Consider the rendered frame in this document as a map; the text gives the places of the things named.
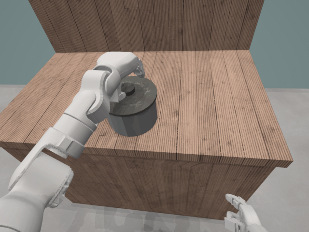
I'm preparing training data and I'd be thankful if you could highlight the left robot forearm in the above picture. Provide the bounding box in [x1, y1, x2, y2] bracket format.
[8, 63, 121, 191]

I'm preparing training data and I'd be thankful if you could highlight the left robot upper arm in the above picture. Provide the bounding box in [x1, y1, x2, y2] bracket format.
[0, 152, 74, 232]

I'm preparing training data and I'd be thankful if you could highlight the lid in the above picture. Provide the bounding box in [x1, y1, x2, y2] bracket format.
[109, 76, 157, 117]

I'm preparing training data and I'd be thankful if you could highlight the robot right hand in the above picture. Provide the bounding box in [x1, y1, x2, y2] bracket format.
[225, 194, 261, 232]

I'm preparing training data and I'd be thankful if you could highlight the knob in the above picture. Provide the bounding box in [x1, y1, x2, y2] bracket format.
[121, 83, 135, 96]

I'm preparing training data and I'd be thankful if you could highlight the robot left hand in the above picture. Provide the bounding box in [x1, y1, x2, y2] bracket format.
[97, 52, 145, 103]

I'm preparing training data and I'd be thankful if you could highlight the table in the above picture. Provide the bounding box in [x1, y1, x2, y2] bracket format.
[0, 0, 293, 220]

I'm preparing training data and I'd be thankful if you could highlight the pot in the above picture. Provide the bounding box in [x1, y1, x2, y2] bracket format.
[107, 101, 158, 137]

